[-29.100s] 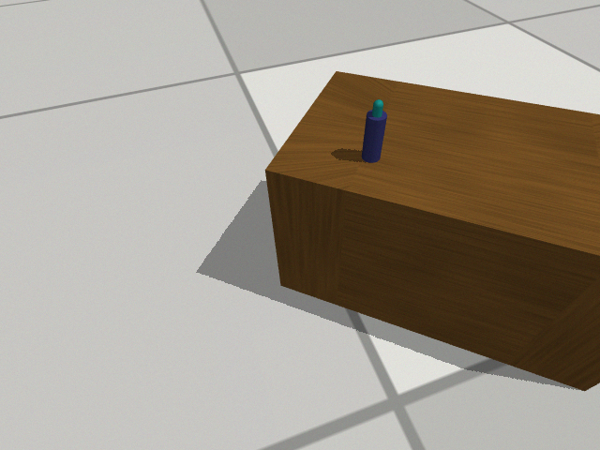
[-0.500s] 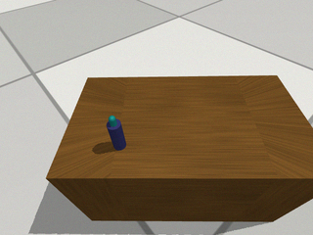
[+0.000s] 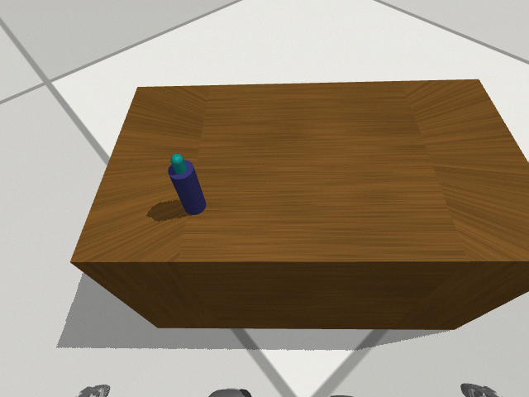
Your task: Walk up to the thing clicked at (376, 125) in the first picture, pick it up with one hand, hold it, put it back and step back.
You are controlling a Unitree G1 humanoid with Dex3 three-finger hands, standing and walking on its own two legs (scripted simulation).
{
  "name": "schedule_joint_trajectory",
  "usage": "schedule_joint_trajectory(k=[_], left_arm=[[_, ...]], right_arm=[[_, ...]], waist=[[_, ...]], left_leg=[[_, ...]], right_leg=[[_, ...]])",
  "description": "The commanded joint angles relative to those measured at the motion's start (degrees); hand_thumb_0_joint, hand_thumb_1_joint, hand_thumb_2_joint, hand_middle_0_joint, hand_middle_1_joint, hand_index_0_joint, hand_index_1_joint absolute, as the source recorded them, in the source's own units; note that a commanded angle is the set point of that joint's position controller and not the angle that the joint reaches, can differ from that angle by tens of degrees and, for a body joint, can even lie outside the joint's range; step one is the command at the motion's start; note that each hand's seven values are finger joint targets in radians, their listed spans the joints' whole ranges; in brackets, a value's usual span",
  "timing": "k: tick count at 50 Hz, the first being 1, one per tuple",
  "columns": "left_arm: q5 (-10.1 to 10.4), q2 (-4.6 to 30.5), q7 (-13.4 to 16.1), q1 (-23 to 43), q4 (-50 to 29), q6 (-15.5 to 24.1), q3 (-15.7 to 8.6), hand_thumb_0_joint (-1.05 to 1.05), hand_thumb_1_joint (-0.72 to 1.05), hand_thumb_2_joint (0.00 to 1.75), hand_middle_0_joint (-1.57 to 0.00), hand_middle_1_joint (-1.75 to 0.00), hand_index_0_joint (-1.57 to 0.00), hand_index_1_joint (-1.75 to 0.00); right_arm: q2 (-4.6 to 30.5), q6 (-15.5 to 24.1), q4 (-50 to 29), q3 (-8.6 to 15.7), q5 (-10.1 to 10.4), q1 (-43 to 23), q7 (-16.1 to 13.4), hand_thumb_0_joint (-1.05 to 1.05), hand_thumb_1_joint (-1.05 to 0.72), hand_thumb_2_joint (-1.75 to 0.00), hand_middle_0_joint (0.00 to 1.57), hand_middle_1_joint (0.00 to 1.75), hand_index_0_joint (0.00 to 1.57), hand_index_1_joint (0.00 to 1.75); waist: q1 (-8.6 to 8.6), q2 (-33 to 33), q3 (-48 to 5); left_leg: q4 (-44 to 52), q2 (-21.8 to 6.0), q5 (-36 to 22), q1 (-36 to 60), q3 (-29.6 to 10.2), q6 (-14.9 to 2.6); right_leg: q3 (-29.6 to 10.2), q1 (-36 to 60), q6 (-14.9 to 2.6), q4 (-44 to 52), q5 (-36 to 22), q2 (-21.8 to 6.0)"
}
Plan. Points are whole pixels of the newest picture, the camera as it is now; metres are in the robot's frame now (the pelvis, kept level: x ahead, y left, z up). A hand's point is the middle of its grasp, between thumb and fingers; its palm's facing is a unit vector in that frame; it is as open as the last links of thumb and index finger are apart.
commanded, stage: step back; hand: left
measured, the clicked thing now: (186, 183) +0.53 +0.21 -0.08
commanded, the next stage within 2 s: none
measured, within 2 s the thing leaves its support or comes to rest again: neither
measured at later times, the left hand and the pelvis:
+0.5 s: hand out of the picture +0.01 +0.29 -0.16, palm faces +0.08 -0.92 -0.39, open 7.4 cm; pelvis -0.10 +0.01 -0.02, yaw +6 degrees
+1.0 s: hand out of the picture -0.19 +0.28 -0.14, palm faces -0.03 -0.90 -0.42, open 7.4 cm; pelvis -0.24 +0.01 -0.01, yaw -2 degrees
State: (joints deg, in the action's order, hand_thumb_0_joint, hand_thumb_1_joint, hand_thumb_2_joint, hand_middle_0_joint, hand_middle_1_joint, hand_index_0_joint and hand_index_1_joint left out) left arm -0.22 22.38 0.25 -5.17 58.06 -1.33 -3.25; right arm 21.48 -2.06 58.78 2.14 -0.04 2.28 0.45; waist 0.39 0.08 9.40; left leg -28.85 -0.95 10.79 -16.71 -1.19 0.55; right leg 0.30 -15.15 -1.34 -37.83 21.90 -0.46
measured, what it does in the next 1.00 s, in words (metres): walks backwards: left foot, then right foot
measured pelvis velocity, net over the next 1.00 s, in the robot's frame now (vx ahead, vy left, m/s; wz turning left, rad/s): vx -0.24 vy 0.01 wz -0.04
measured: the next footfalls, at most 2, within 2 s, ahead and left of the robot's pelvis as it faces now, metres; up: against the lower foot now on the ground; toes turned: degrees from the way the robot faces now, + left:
left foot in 0.46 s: -0.07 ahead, +0.13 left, +0.00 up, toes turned +3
right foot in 0.86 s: -0.20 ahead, -0.12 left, +0.00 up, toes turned +1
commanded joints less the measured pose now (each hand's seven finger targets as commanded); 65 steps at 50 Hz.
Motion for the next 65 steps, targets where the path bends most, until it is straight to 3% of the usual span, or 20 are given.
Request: schedule_joint_trajectory(k=[1, 3, 5, 9, 14, 20, 23, 26, 30, 37, 43, 45, 46, 47, 51, 56, 61, 62, 63, 65], left_arm=[[-0.42, 9.91, 0.72, -8.59, -2.49, 0.27, -2.69, 0.0, 0.9, 0.9, -0.2, -0.3, -0.2, -0.3], [-1.34, 16.48, 1.03, -5.89, -5.14, 1.13, -4.52, 0.0, 0.9, 0.9, -0.2, -0.3, -0.2, -0.3], [-2.13, 18.34, 1.49, -0.36, -8.17, 1.44, -4.7, 0.0, 0.9, 0.9, -0.2, -0.3, -0.2, -0.3], [-2.08, 12.92, 1.43, 5.05, -11.09, 1.31, -3.98, 0.0, 0.9, 0.9, -0.2, -0.3, -0.2, -0.3], [-1.51, 11.21, 2.57, -4.93, -11.32, 1.01, -4.21, 0.0, 0.9, 0.9, -0.2, -0.3, -0.2, -0.3], [-0.79, 13.96, 2.33, -2.96, -14.1, 0.32, -4.91, 0.0, 0.9, 0.9, -0.2, -0.3, -0.2, -0.3], [-0.12, 13.24, 1.58, 0.2, -15.6, -0.28, -4.19, 0.0, 0.9, 0.9, -0.2, -0.3, -0.2, -0.3], [-0.6, 10.99, 2.63, 2.5, -15.53, -0.83, -4.47, 0.0, 0.9, 0.9, -0.2, -0.3, -0.2, -0.3], [0.26, 10.58, 1.94, -5.99, -11.69, -0.99, -4.52, 0.0, 0.9, 0.9, -0.2, -0.3, -0.2, -0.3], [-0.45, 9.12, 1.5, -6.12, -13.2, 0.39, -3.58, 0.0, 0.9, 0.9, -0.2, -0.3, -0.2, -0.3], [-1.22, 10.11, 1.06, -16.26, -8.01, 1.3, -4.14, 0.0, 0.9, 0.9, -0.2, -0.3, -0.2, -0.3], [-2.54, 16.0, 0.86, -15.13, -9.24, 1.52, -5.95, 0.0, 0.9, 0.9, -0.2, -0.3, -0.2, -0.3], [-2.76, 22.49, 0.79, -9.44, -12.2, 1.27, -7.02, 0.0, 0.9, 0.9, -0.2, -0.3, -0.2, -0.3], [-2.74, 22.13, 1.26, -3.54, -14.44, 1.67, -7.01, 0.0, 0.9, 0.9, -0.2, -0.3, -0.2, -0.3], [-2.16, 12.81, 1.57, 0.41, -15.73, 1.77, -5.52, 0.0, 0.9, 0.9, -0.2, -0.3, -0.2, -0.3], [-2.44, 12.35, 2.52, -6.61, -15.77, 0.86, -5.32, 0.0, 0.9, 0.9, -0.2, -0.3, -0.2, -0.3], [-0.52, 12.37, 2.03, -2.36, -17.63, -0.99, -4.14, 0.0, 0.9, 0.9, -0.2, -0.3, -0.2, -0.3], [-0.35, 10.05, 1.83, -4.2, -18.16, -1.31, -3.39, 0.0, 0.9, 0.9, -0.2, -0.3, -0.2, -0.3], [0.17, 7.84, 1.95, -5.03, -18.16, -1.34, -3.02, 0.0, 0.9, 0.9, -0.2, -0.3, -0.2, -0.3], [-0.71, 12.03, 3.01, 1.09, -17.2, -1.4, -4.49, 0.0, 0.9, 0.9, -0.2, -0.3, -0.2, -0.3]], right_arm=[[12.86, -0.38, -6.96, 3.55, 0.25, -3.71, -0.85, 0.0, -0.9, -0.9, 0.2, 0.3, 0.2, 0.3], [8.62, -0.8, -8.9, 2.24, 0.93, -4.14, -1.0, 0.0, -0.9, -0.9, 0.2, 0.3, 0.2, 0.3], [9.93, -1.7, -7.6, 2.91, -0.04, 2.64, -1.87, 0.0, -0.9, -0.9, 0.2, 0.3, 0.2, 0.3], [12.39, -1.36, -6.75, 3.61, 0.79, 6.87, -1.67, 0.0, -0.9, -0.9, 0.2, 0.3, 0.2, 0.3], [11.47, -0.29, -9.68, 2.16, -0.11, 2.76, -2.09, 0.0, -0.9, -0.9, 0.2, 0.3, 0.2, 0.3], [11.76, 0.2, -8.83, 3.02, -1.08, 8.08, -1.56, 0.0, -0.9, -0.9, 0.2, 0.3, 0.2, 0.3], [13.31, 0.45, -7.46, 4.25, -1.66, 11.45, -1.05, 0.0, -0.9, -0.9, 0.2, 0.3, 0.2, 0.3], [21.75, 0.47, -10.02, 5.79, -2.3, 7.1, -0.55, 0.0, -0.9, -0.9, 0.2, 0.3, 0.2, 0.3], [13.4, 0.62, -13.0, 3.55, -2.41, -1.71, -1.35, 0.0, -0.9, -0.9, 0.2, 0.3, 0.2, 0.3], [13.1, 0.6, -13.41, 4.33, -1.32, 4.94, -1.74, 0.0, -0.9, -0.9, 0.2, 0.3, 0.2, 0.3], [15.4, -1.19, -15.38, 4.99, -0.65, 1.03, -1.06, 0.0, -0.9, -0.9, 0.2, 0.3, 0.2, 0.3], [11.25, -1.34, -16.48, 3.93, 0.07, 0.7, -0.63, 0.0, -0.9, -0.9, 0.2, 0.3, 0.2, 0.3], [11.16, -1.62, -16.86, 4.38, -0.13, -2.28, -1.28, 0.0, -0.9, -0.9, 0.2, 0.3, 0.2, 0.3], [13.53, -1.86, -15.99, 5.33, -0.36, -1.04, -1.68, 0.0, -0.9, -0.9, 0.2, 0.3, 0.2, 0.3], [10.97, -0.6, -12.0, 3.89, 0.75, 7.15, -1.67, 0.0, -0.9, -0.9, 0.2, 0.3, 0.2, 0.3], [9.97, 0.26, -13.98, 2.99, -0.26, 5.49, -2.23, 0.0, -0.9, -0.9, 0.2, 0.3, 0.2, 0.3], [11.07, 1.22, -10.57, 4.35, -1.51, 13.68, -2.08, 0.0, -0.9, -0.9, 0.2, 0.3, 0.2, 0.3], [14.44, 1.44, -11.27, 5.37, -2.38, 12.15, -2.09, 0.0, -0.9, -0.9, 0.2, 0.3, 0.2, 0.3], [19.34, 1.25, -12.57, 6.17, -2.94, 9.21, -1.7, 0.0, -0.9, -0.9, 0.2, 0.3, 0.2, 0.3], [21.48, 1.54, -12.91, 6.35, -2.26, 7.44, -1.5, 0.0, -0.9, -0.9, 0.2, 0.3, 0.2, 0.3]], waist=[[-3.43, -3.91, -14.47], [-3.57, 10.19, -10.42], [-0.61, 10.4, -9.73], [1.87, 7.42, -10.57], [-4.5, 8.24, -14.18], [-2.32, 12.06, -16.16], [1.16, 4.4, -15.84], [3.36, -14.94, -11.7], [-3.22, -8.17, -7.42], [1.28, -9.73, -12.29], [-2.08, -9.38, -15.42], [-2.32, 7.86, -10.15], [-5.07, 18.85, -6.38], [-3.15, 16.5, -1.54], [1.48, 6.8, -8.14], [-3.73, 11.56, -11.22], [-0.15, 10.51, -15.03], [-1.22, 1.82, -15.77], [-1.84, -11.11, -14.74], [1.71, -12.22, -9.68]], left_leg=[[-7.81, -6.1, -14.89, 1.94, -5.2, -7.85], [-25.63, 9.12, 18.83, -10.71, -3.24, -2.14], [-39.46, 6.86, 25.12, -10.95, -9.1, -2.47], [-42.29, 8.17, 15.51, -12.45, -9.17, -0.88], [-28.36, 4.54, 16.53, -17.27, -7.55, 0.6], [-10.17, 2.33, 15.34, -5.21, -0.94, -0.9], [2.03, -0.52, -4.39, 5.87, -3.12, -3.2], [10.9, -21.39, -13.82, -1.19, -29.21, -18.68], [7.55, -12.07, -14.63, 1.9, -11.73, -12.31], [1.52, -14.22, -20.81, 15.93, -9.74, -16.01], [-1.94, -11.4, -2.53, 3.16, -7.19, -10.51], [-14.04, -1.69, 15.56, -13.61, -2.69, -3.05], [-30.73, 5.86, 23.83, -11.29, -3.56, -0.45], [-40.1, 3.32, 22.99, -8.25, -11.27, 0.13], [-42.15, 9.4, 14.86, -10.98, -9.44, 0.09], [-23.05, 3.86, 19.77, -13.52, -5.45, 1.26], [8.14, 2.33, -1.81, 3.28, 0.28, -1.07], [7.41, -5.3, -10.56, 8.28, -11.53, -3.08], [7.47, -15.92, -22.45, 13.08, -25.47, -8.91], [10.32, -23.18, -16.76, -2.94, -32.19, -19.02]], right_leg=[[-4.91, 4.45, -2.9, 9.1, -14.95, -4.34], [-23.18, 7.12, -10.37, 18.17, -36.4, -18.98], [-25.52, -0.24, -16.3, 16.43, -41.5, -24.15], [-9.47, 4.29, -9.19, 12.55, -35.35, -12.35], [-11.07, 20.71, -11.26, 8.43, -41.36, -15.31], [-10.36, 15.39, -10.4, 5.08, -43.24, -16.61], [-6.41, 2.35, -4.51, 0.32, -24.91, -11.09], [-8.09, -9.08, 0.42, -28.46, 19.58, 6.39], [-10.35, -14.94, 0.03, -37.17, 7.09, 6.91], [-6.42, -12.04, 3.98, -17.04, 8.43, 2.51], [1.39, 7.14, 0.77, 12.1, -7.98, 2.05], [-22.55, 6.15, -5.89, 17.48, -1.41, -11.23], [-36.28, -9.26, -15.42, 25.01, 1.29, -22.98], [-37.69, -17.94, -16.55, 26.43, 1.27, -25.16], [-10.31, -2.35, -7.79, 13.36, -25.33, -10.23], [-11.99, 13.86, -9.57, 8.7, -32.38, -12.68], [-9.54, 7.94, -5.46, -2.59, -32.83, -10.39], [-7.62, -0.96, -2.63, -8.14, -21.38, -5.67], [-3.47, -14.72, -0.19, -17.65, 7.01, 5.12], [-12.65, -9.35, 0.44, -32.03, 16.33, 4.54]])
